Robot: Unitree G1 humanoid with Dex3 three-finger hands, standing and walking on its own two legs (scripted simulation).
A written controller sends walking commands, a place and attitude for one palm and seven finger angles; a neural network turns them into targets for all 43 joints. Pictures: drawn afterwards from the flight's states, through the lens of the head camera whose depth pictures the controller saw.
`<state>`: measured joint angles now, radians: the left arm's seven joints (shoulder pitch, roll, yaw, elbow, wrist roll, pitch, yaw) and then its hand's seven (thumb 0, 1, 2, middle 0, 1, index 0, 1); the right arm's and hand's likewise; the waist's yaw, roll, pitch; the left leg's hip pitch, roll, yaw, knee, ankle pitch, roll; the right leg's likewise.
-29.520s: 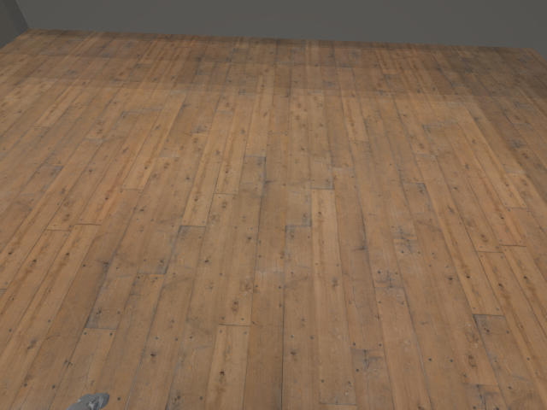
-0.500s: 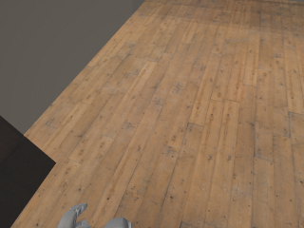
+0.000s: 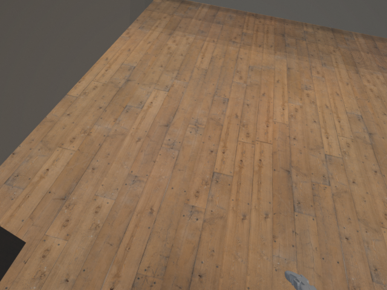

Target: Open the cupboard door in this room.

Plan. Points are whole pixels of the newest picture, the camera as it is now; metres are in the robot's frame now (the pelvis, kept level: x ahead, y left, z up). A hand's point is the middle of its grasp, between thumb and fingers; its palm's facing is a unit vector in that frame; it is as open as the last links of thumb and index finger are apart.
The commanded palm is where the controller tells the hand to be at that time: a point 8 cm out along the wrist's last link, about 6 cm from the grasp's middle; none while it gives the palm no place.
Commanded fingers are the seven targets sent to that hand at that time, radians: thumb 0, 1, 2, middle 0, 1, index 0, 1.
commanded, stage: walk to a spot facing it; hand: left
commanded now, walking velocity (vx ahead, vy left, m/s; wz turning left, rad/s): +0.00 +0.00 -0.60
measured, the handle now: out of the picture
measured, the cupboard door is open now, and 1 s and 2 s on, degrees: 0 0 0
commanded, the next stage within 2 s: turn to face it in 0.26 s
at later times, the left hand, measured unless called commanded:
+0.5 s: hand (162, 222) +0.30 +0.11 -0.16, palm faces -0.31 -0.92 -0.23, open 7.3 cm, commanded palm none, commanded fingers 0.00 0.90 0.90 -0.20 -0.30 -0.20 -0.30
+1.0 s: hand (98, 268) +0.17 +0.24 -0.19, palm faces +0.07 -0.97 -0.24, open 7.3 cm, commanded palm none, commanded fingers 0.00 0.90 0.90 -0.20 -0.30 -0.20 -0.30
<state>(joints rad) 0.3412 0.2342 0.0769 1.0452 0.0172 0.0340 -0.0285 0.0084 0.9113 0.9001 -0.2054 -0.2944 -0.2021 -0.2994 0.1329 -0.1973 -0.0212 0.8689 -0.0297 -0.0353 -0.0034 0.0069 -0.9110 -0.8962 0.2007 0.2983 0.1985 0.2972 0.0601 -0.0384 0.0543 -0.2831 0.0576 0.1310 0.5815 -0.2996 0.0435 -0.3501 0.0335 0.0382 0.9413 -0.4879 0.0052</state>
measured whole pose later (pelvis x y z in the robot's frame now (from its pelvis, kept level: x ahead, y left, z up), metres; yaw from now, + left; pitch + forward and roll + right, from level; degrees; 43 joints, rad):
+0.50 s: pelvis +0.09 -0.02 -0.02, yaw -14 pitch -1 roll +0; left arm 0.01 0.20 0.04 0.91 0.02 -0.02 -0.01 0.00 0.92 0.90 -0.20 -0.29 -0.20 -0.30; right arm 0.37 -0.18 -0.05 1.05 -0.01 0.03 -0.02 0.01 -0.91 -0.90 0.20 0.30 0.20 0.30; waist -0.07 0.02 0.13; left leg -0.23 0.13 0.24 0.91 -0.55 -0.03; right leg -0.36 -0.03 -0.13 0.67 -0.28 -0.04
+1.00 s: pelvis +0.11 +0.03 -0.01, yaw +1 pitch +1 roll -2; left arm 0.16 0.27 0.09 0.98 0.02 0.06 0.02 0.00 0.92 0.90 -0.20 -0.29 -0.20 -0.30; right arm 0.19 -0.21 -0.07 0.93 -0.03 0.02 0.00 0.01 -0.92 -0.90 0.20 0.30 0.20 0.30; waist -0.01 -0.04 0.08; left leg -0.34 0.02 0.09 0.64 -0.31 0.05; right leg -0.48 -0.10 -0.09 1.10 -0.46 0.07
